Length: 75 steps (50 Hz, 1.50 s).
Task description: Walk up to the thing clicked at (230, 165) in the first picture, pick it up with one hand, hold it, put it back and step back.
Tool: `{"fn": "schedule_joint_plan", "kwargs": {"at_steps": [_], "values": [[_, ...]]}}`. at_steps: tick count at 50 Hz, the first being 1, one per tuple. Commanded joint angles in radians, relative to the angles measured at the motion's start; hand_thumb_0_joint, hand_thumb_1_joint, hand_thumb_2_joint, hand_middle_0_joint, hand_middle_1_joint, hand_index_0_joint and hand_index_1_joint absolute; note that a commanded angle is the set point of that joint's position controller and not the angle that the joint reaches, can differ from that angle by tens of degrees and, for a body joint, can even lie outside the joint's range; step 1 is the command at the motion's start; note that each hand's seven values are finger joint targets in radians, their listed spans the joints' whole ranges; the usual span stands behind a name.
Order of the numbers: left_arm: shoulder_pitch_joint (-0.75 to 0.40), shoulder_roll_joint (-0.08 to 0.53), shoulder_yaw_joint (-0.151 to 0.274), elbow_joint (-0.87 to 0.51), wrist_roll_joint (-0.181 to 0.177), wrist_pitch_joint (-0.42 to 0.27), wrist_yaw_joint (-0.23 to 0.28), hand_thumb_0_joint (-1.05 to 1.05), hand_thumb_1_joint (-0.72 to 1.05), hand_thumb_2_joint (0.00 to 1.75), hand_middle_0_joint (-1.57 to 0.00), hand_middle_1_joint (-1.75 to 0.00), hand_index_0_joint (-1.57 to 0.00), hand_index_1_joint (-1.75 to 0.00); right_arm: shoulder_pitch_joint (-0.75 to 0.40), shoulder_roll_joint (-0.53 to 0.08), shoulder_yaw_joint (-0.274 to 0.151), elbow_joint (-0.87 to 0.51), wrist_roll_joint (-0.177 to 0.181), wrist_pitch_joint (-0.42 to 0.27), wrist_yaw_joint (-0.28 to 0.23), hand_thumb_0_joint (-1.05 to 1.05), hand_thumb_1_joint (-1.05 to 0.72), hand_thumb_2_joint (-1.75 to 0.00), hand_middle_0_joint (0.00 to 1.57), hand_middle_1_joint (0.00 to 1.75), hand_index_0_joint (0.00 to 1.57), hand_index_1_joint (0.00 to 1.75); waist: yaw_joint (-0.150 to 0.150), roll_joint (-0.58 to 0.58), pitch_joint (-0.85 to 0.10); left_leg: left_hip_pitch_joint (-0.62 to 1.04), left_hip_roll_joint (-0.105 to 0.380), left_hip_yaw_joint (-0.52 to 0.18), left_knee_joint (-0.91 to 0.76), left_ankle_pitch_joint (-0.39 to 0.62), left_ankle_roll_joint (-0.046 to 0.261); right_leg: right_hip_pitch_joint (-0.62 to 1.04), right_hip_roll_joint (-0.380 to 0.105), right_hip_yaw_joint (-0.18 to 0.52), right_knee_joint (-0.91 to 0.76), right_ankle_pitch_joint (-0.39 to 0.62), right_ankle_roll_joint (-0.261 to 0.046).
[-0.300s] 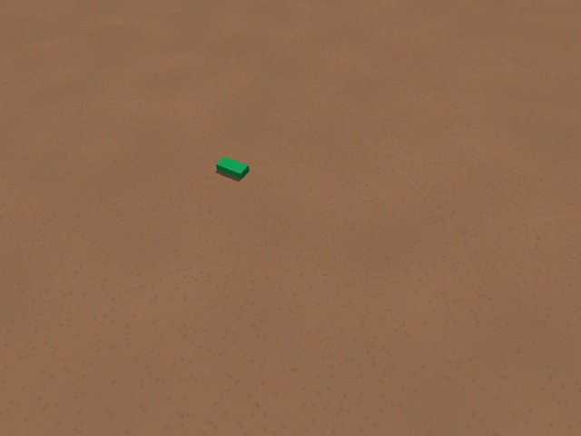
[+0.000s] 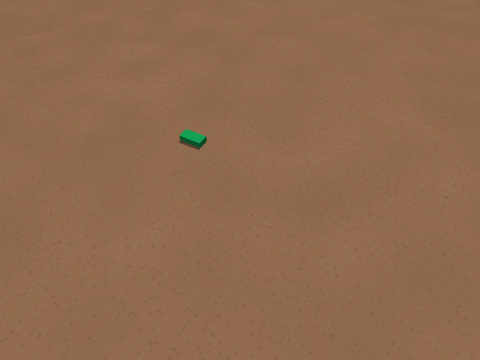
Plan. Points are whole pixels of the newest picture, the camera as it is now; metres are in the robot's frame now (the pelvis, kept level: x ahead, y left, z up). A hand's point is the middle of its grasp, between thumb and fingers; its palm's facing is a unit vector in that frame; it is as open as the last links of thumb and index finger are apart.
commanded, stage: stand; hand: left
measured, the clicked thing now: (193, 138) +1.52 +0.32 -0.76
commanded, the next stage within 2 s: walk up in 0.82 s
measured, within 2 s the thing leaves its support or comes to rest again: neither
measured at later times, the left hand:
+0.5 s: hand out of the picture +0.08 +0.24 -0.16, palm faces -0.03 -0.94 -0.34, open 7.4 cm
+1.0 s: hand out of the picture +0.06 +0.29 -0.15, palm faces -0.06 -0.92 -0.38, open 7.4 cm
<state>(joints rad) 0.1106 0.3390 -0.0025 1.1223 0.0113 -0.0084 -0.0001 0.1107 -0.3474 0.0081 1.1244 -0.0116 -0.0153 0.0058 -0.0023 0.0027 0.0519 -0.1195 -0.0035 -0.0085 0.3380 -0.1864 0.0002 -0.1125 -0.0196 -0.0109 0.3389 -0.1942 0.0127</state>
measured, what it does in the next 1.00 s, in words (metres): lifts its left foot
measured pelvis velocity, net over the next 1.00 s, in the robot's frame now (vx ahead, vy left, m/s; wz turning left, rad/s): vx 0.02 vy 0.02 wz -0.08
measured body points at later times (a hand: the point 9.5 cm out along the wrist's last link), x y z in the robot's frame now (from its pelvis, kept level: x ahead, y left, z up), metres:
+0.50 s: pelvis +0.00 +0.00 +0.00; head +0.01 -0.01 +0.45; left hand +0.08 +0.29 -0.13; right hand +0.08 -0.30 -0.13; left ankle +0.00 +0.12 -0.75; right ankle -0.01 -0.13 -0.75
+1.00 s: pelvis +0.02 +0.02 +0.00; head +0.04 +0.01 +0.44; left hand +0.07 +0.34 -0.12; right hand +0.11 -0.31 -0.12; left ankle +0.05 +0.16 -0.71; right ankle -0.01 -0.12 -0.75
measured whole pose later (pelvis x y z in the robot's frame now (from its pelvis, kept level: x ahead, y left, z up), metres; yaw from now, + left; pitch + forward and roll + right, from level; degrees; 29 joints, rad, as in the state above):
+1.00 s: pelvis +0.02 +0.02 +0.00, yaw -4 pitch -1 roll -2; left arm 0.27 0.35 0.05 1.04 0.02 -0.06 -0.02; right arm 0.13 -0.45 -0.09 0.97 -0.05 0.00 0.08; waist 0.02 0.07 0.04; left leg -0.40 0.04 -0.06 0.82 -0.37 0.00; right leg -0.12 0.01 0.07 0.36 -0.24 -0.02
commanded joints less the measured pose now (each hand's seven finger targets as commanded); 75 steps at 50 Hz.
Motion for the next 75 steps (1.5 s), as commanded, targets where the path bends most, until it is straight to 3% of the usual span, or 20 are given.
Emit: {"fn": "schedule_joint_plan", "kwargs": {"at_steps": [1, 40, 41, 43, 44, 45, 47, 49, 53, 54, 55, 56, 57, 58, 59, 61, 64, 68, 72, 75], "values": [[-0.038, 0.215, 0.038, -0.064, -0.003, -0.025, 0.009, 0.0, 0.9, 0.9, -0.2, -0.3, -0.2, -0.3, -0.032, -0.208, -0.044, -0.062, 0.004, -0.021, -0.015, 0.0, -0.9, -0.9, 0.2, 0.3, 0.2, 0.3, 0.004, -0.002, -0.085, 0.006, 0.124, -0.095, -0.055, 0.151, 0.025, 0.025, -0.113, 0.089, -0.048, 0.137, -0.04], [-0.034, 0.218, 0.04, -0.065, -0.004, -0.028, 0.013, 0.0, 0.9, 0.9, -0.2, -0.3, -0.2, -0.3, -0.024, -0.207, -0.045, -0.061, 0.004, -0.015, -0.016, 0.0, -0.9, -0.9, 0.2, 0.3, 0.2, 0.3, -0.001, -0.011, -0.068, 0.026, 0.131, -0.091, -0.059, 0.164, 0.02, 0.024, -0.113, 0.087, -0.069, 0.158, -0.037], [0.116, 0.352, 0.105, -0.092, -0.008, -0.04, -0.003, 0.0, 0.9, 0.9, -0.2, -0.3, -0.2, -0.3, -0.053, -0.338, -0.135, -0.179, -0.037, -0.026, 0.02, 0.0, -0.9, -0.9, 0.2, 0.3, 0.2, 0.3, 0.02, 0.049, -0.109, -0.002, 0.07, 0.008, 0.131, -0.336, 0.062, -0.009, -0.114, 0.204, -0.042, -0.322, -0.107], [0.154, 0.382, 0.13, -0.09, 0.007, -0.055, -0.005, 0.0, 0.9, 0.9, -0.2, -0.3, -0.2, -0.3, -0.147, -0.251, -0.123, -0.24, -0.042, -0.014, 0.047, 0.0, -0.9, -0.9, 0.2, 0.3, 0.2, 0.3, 0.078, -0.091, 0.025, -0.487, 0.008, -0.007, 0.412, -0.339, 0.035, 0.13, -0.28, 0.536, -0.178, -0.627, -0.215], [0.151, 0.389, 0.136, -0.117, 0.007, -0.066, 0.001, 0.0, 0.9, 0.9, -0.2, -0.3, -0.2, -0.3, -0.171, -0.239, -0.119, -0.274, -0.047, -0.013, 0.057, 0.0, -0.9, -0.9, 0.2, 0.3, 0.2, 0.3, 0.081, -0.073, 0.07, -0.607, 0.058, -0.094, 0.508, -0.256, 0.023, 0.14, -0.353, 0.638, -0.207, -0.615, -0.275], [0.13, 0.375, 0.131, -0.133, -0.001, -0.076, 0.004, 0.0, 0.9, 0.9, -0.2, -0.3, -0.2, -0.3, -0.127, -0.247, -0.126, -0.27, -0.043, -0.017, 0.062, 0.0, -0.9, -0.9, 0.2, 0.3, 0.2, 0.3, 0.058, -0.07, 0.059, -0.615, 0.083, -0.12, 0.543, -0.199, 0.009, 0.144, -0.348, 0.629, -0.211, -0.544, -0.286], [0.085, 0.364, 0.133, -0.169, 0.0, -0.084, 0.008, 0.0, 0.9, 0.9, -0.2, -0.3, -0.2, -0.3, -0.045, -0.265, -0.14, -0.266, -0.038, -0.018, 0.072, 0.0, -0.9, -0.9, 0.2, 0.3, 0.2, 0.3, 0.009, -0.105, 0.002, -0.548, 0.111, -0.141, 0.551, -0.178, -0.009, 0.123, -0.278, 0.5, -0.186, -0.415, -0.244], [0.079, 0.355, 0.132, -0.196, 0.006, -0.084, 0.003, 0.0, 0.9, 0.9, -0.2, -0.3, -0.2, -0.3, -0.017, -0.261, -0.149, -0.276, -0.039, -0.011, 0.091, 0.0, -0.9, -0.9, 0.2, 0.3, 0.2, 0.3, 0.002, -0.167, -0.015, -0.428, 0.098, -0.097, 0.476, -0.192, -0.016, 0.035, -0.217, 0.379, -0.167, -0.353, -0.215], [0.064, 0.383, 0.138, -0.237, 0.013, -0.078, -0.006, 0.0, 0.9, 0.9, -0.2, -0.3, -0.2, -0.3, -0.01, -0.258, -0.166, -0.319, -0.038, -0.004, 0.108, 0.0, -0.9, -0.9, 0.2, 0.3, 0.2, 0.3, -0.018, -0.18, 0.026, -0.216, 0.083, -0.024, 0.311, -0.172, -0.008, -0.203, -0.172, 0.296, -0.103, -0.324, -0.19], [0.046, 0.383, 0.137, -0.241, 0.013, -0.075, -0.008, 0.0, 0.9, 0.9, -0.2, -0.3, -0.2, -0.3, 0.04, -0.256, -0.173, -0.308, -0.035, -0.006, 0.106, 0.0, -0.9, -0.9, 0.2, 0.3, 0.2, 0.3, -0.047, -0.16, 0.014, -0.119, 0.065, 0.004, 0.265, -0.142, -0.003, -0.268, -0.154, 0.272, -0.051, -0.325, -0.183], [0.005, 0.378, 0.133, -0.251, 0.015, -0.071, -0.009, 0.0, 0.9, 0.9, -0.2, -0.3, -0.2, -0.3, 0.142, -0.263, -0.187, -0.279, -0.037, -0.007, 0.101, 0.0, -0.9, -0.9, 0.2, 0.3, 0.2, 0.3, -0.116, -0.118, -0.013, 0.055, 0.052, 0.029, 0.214, -0.058, 0.01, -0.394, -0.139, 0.243, 0.049, -0.365, -0.161], [0.01, 0.323, 0.115, -0.262, 0.026, -0.066, -0.003, 0.0, 0.9, 0.9, -0.2, -0.3, -0.2, -0.3, 0.264, -0.307, -0.208, -0.243, -0.041, -0.013, 0.088, 0.0, -0.9, -0.9, 0.2, 0.3, 0.2, 0.3, -0.179, 0.029, -0.062, 0.272, 0.043, 0.005, 0.196, -0.097, 0.017, -0.553, -0.074, 0.209, 0.265, -0.388, -0.133], [0.075, 0.229, 0.087, -0.257, 0.022, -0.063, 0.005, 0.0, 0.9, 0.9, -0.2, -0.3, -0.2, -0.3, 0.372, -0.378, -0.224, -0.225, -0.055, -0.023, 0.073, 0.0, -0.9, -0.9, 0.2, 0.3, 0.2, 0.3, -0.215, 0.321, -0.117, 0.311, 0.17, -0.19, 0.011, -0.404, 0.041, -0.631, 0.075, 0.097, 0.625, -0.442, -0.108], [0.093, 0.219, 0.07, -0.261, -0.006, -0.062, 0.019, 0.0, 0.9, 0.9, -0.2, -0.3, -0.2, -0.3, 0.259, -0.445, -0.225, -0.281, -0.049, -0.036, 0.069, 0.0, -0.9, -0.9, 0.2, 0.3, 0.2, 0.3, -0.151, 0.39, -0.055, 0.132, 0.412, -0.625, -0.229, -0.742, 0.121, -0.726, 0.104, 0.059, 0.851, -0.394, -0.085], [0.086, 0.305, 0.076, -0.26, -0.005, -0.067, 0.024, 0.0, 0.9, 0.9, -0.2, -0.3, -0.2, -0.3, 0.133, -0.468, -0.227, -0.32, -0.022, -0.036, 0.069, 0.0, -0.9, -0.9, 0.2, 0.3, 0.2, 0.3, -0.105, 0.263, -0.008, -0.025, 0.462, -0.703, -0.27, -0.814, 0.212, -0.642, 0.002, 0.127, 0.88, -0.316, -0.095], [0.183, 0.356, 0.1, -0.192, -0.021, -0.071, 0.002, 0.0, 0.9, 0.9, -0.2, -0.3, -0.2, -0.3, 0.066, -0.358, -0.196, -0.352, -0.023, -0.038, 0.064, 0.0, -0.9, -0.9, 0.2, 0.3, 0.2, 0.3, -0.023, 0.152, -0.015, -0.032, 0.338, -0.426, -0.169, -0.623, 0.196, -0.552, -0.053, 0.087, 0.803, -0.213, -0.068], [0.192, 0.343, 0.109, -0.172, -0.021, -0.066, -0.023, 0.0, 0.9, 0.9, -0.2, -0.3, -0.2, -0.3, 0.087, -0.316, -0.179, -0.346, -0.026, -0.046, 0.066, 0.0, -0.9, -0.9, 0.2, 0.3, 0.2, 0.3, -0.026, 0.19, 0.022, -0.076, 0.254, -0.206, -0.174, -0.439, 0.198, -0.457, -0.064, 0.015, 0.635, -0.169, -0.023], [0.078, 0.303, 0.108, -0.243, -0.009, -0.069, -0.039, 0.0, 0.9, 0.9, -0.2, -0.3, -0.2, -0.3, 0.144, -0.334, -0.178, -0.354, -0.028, -0.048, 0.069, 0.0, -0.9, -0.9, 0.2, 0.3, 0.2, 0.3, -0.053, 0.142, 0.067, -0.057, 0.308, -0.164, -0.171, -0.322, 0.24, -0.409, -0.084, 0.01, 0.428, -0.137, -0.026], [0.058, 0.282, 0.111, -0.261, -0.013, -0.078, -0.037, 0.0, 0.9, 0.9, -0.2, -0.3, -0.2, -0.3, 0.154, -0.319, -0.17, -0.376, -0.03, -0.037, 0.077, 0.0, -0.9, -0.9, 0.2, 0.3, 0.2, 0.3, -0.054, 0.081, 0.036, -0.074, 0.257, -0.048, -0.089, -0.166, 0.185, -0.263, -0.03, -0.064, 0.298, -0.06, -0.045], [0.241, 0.305, 0.133, -0.219, -0.011, -0.089, -0.012, 0.0, 0.9, 0.9, -0.2, -0.3, -0.2, -0.3, 0.132, -0.271, -0.145, -0.409, -0.024, -0.028, 0.076, 0.0, -0.9, -0.9, 0.2, 0.3, 0.2, 0.3, 0.066, -0.045, -0.078, -0.24, 0.174, 0.091, 0.258, 0.119, 0.103, 0.152, 0.018, -0.086, 0.168, -0.007, -0.081]]}}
